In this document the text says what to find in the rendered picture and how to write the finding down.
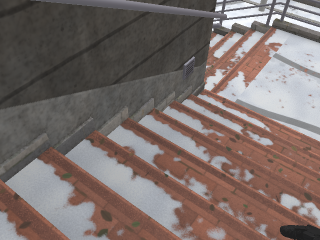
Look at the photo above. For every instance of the right robot hand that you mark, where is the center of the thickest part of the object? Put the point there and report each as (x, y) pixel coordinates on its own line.
(300, 232)

